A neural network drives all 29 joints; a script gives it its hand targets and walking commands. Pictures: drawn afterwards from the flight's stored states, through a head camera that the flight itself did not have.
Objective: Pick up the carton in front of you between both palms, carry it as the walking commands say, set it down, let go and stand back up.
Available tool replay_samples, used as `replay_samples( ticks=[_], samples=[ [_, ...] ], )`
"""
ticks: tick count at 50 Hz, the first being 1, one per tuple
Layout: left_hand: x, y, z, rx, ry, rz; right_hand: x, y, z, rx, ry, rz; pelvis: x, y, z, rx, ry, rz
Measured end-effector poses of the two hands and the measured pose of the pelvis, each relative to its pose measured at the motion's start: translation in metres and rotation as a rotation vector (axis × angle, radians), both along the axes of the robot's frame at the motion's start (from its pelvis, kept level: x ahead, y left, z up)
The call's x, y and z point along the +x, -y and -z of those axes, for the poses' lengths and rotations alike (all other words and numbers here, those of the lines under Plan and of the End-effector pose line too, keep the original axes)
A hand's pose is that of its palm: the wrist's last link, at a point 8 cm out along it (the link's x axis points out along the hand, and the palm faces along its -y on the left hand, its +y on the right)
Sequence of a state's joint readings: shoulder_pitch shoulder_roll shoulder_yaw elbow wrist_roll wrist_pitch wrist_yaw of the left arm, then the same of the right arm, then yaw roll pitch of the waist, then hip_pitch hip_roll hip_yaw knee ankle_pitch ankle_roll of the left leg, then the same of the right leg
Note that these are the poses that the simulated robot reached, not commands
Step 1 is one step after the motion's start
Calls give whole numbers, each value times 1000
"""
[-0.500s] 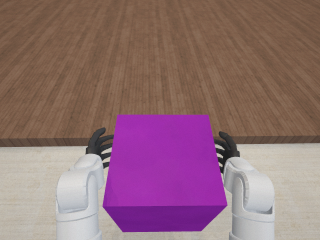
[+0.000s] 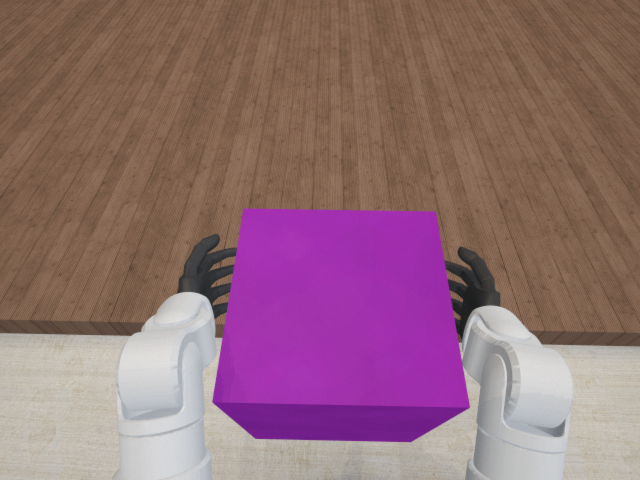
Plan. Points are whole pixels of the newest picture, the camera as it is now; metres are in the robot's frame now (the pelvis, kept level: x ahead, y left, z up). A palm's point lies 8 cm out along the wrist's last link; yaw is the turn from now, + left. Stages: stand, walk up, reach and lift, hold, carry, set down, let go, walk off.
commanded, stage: carry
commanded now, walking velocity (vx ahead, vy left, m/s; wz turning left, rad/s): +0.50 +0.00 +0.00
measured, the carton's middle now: (335, 337) +0.28 +0.00 +0.02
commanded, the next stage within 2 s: none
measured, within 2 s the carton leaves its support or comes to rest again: neither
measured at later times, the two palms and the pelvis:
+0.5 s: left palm (248, 57) +0.72 +0.16 +0.14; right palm (429, 72) +0.69 -0.14 +0.15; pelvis +0.32 +0.04 +0.00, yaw -3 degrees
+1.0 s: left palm out of the picture +1.06 +0.16 +0.16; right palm out of the picture +1.08 -0.14 +0.16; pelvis +0.69 -0.02 +0.06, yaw -1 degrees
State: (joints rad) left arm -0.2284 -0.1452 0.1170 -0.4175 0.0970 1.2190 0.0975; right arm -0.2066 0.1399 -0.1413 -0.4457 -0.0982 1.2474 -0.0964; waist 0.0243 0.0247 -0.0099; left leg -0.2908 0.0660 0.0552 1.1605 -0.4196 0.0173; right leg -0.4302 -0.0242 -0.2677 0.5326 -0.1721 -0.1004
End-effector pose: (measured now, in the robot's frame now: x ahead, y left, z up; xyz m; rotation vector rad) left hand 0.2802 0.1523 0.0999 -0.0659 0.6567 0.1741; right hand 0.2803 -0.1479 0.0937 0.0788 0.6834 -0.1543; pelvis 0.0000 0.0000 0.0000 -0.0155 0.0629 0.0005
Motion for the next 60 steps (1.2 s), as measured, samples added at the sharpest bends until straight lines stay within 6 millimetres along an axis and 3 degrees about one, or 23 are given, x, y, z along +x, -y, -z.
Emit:
replay_samples(
  ticks=[7, 14, 21, 26, 30, 36, 43, 47, 50, 54, 60],
  samples=[
    [93, 0, -49, -15, 95, -46, 101, 0, -46, 28, 94, -13, 81, 6, -22, 35, -16, 7],
    [226, 0, -81, 42, 132, 41, 222, 0, -79, -52, 134, -17, 175, -7, -15, 20, -8, 34],
    [378, -9, -64, 46, 44, 142, 354, -10, -75, -136, 39, 12, 279, -31, 16, 15, 8, 59],
    [457, -8, -41, 30, -103, 164, 421, -10, -49, -112, -111, 45, 331, -43, 1, -2, -20, 60],
    [514, -8, -37, 4, -103, 141, 476, -10, -43, -76, -106, 76, 376, -46, -7, -14, -39, 55],
    [594, -6, -40, -44, 4, 89, 562, -7, -47, -45, 4, 95, 461, -36, -6, -11, -49, 31],
    [704, 9, -43, -38, 59, 62, 682, 9, -49, -37, 59, 70, 592, -10, 1, -18, -40, 16],
    [755, 3, -46, -2, -9, 11, 758, 0, -52, -14, -7, -29, 651, 6, -26, -23, -21, 18],
    [782, -8, -61, -20, -42, -36, 803, -12, -70, -13, -41, -77, 689, 16, -57, -13, -21, 13],
    [826, -21, -96, -42, -19, -96, 861, -26, -108, -15, -19, -120, 742, 25, -92, 14, -21, -5],
    [920, -25, -169, -1, 83, -82, 948, -29, -166, -7, 87, -120, 832, 17, -113, 37, -28, 1]
  ],
)
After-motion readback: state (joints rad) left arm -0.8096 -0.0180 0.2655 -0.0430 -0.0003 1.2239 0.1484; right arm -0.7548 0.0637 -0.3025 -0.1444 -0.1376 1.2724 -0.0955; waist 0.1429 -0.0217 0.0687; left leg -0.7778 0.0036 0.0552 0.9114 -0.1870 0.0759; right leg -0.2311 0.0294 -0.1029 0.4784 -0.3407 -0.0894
